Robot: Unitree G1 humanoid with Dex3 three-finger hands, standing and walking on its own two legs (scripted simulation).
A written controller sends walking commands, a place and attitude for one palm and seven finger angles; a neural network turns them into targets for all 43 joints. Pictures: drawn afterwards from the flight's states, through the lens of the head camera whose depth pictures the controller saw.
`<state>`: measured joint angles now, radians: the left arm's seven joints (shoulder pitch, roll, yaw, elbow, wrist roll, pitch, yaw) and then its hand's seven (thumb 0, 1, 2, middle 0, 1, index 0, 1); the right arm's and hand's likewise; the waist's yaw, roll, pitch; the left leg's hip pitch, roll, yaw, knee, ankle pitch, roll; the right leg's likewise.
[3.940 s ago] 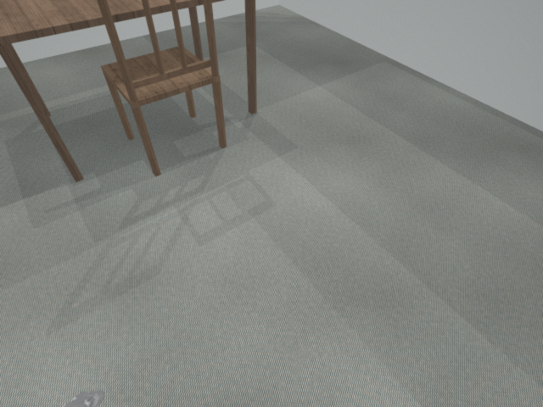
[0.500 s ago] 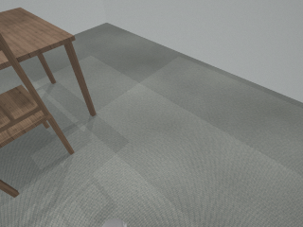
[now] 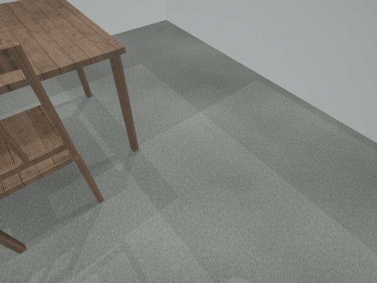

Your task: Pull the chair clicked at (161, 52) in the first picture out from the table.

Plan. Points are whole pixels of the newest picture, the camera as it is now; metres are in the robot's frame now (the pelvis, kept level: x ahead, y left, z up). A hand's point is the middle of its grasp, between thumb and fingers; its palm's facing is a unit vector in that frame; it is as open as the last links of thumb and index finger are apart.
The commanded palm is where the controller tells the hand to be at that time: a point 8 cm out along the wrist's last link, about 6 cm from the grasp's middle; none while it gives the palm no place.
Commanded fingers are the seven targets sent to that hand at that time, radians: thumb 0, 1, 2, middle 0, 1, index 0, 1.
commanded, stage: turn to face it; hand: left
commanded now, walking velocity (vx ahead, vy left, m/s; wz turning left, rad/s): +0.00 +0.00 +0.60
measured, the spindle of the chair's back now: out of the picture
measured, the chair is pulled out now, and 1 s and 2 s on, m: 0.00 0.00 0.00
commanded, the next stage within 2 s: take the last steps up to it in 1.14 s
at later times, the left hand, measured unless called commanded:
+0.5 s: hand out of the picture +0.11 +0.15 -0.15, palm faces +0.31 -0.92 -0.26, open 7.4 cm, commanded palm none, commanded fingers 0.00 0.90 0.90 -0.20 -0.30 -0.20 -0.30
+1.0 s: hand out of the picture +0.03 +0.21 -0.17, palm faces +0.54 -0.81 -0.25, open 7.4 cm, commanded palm none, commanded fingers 0.00 0.90 0.90 -0.20 -0.30 -0.20 -0.30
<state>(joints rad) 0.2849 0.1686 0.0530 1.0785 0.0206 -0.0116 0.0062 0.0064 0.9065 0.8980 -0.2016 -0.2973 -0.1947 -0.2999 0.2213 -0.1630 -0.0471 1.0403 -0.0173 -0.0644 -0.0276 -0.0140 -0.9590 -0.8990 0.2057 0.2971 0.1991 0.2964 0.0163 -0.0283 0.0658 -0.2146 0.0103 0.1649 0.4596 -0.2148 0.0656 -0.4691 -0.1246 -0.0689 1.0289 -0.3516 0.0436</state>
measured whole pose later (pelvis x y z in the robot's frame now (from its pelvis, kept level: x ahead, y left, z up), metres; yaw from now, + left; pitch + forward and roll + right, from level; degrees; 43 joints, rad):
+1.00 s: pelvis +0.08 -0.01 +0.00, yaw +31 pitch +0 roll -1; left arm 0.19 0.26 0.06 0.93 0.01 0.06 0.01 0.01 0.91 0.90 -0.20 -0.30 -0.20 -0.30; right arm 0.14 -0.20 -0.03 0.92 -0.02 0.02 0.00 0.00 -0.91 -0.90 0.21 0.30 0.20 0.30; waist 0.02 -0.03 0.10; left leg -0.21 -0.02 0.03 0.46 -0.25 0.05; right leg -0.43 -0.10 -0.03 0.98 -0.42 0.10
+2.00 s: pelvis +0.16 +0.10 +0.00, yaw +39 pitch -1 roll +1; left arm 0.18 0.17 0.05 1.04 0.02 0.01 -0.02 0.01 0.91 0.90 -0.20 -0.30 -0.19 -0.30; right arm 0.44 -0.10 -0.02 1.15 -0.02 -0.06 -0.03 0.00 -0.91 -0.90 0.20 0.30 0.20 0.30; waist -0.02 -0.03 0.06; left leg 0.09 -0.03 0.13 0.27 -0.34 0.04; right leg -0.55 -0.11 -0.08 0.84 -0.21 0.01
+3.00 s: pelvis +0.30 +0.12 +0.00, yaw +37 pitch -1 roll +2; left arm 0.27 0.14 0.02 1.05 0.02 0.02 0.02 0.00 0.90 0.90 -0.20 -0.30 -0.20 -0.30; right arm 0.19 -0.20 -0.06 1.05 -0.01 0.06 -0.02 0.00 -0.91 -0.90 0.20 0.30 0.20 0.30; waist 0.00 0.04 0.04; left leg -0.33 0.02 0.01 0.74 -0.39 -0.02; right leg -0.19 0.00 -0.04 0.52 -0.31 -0.05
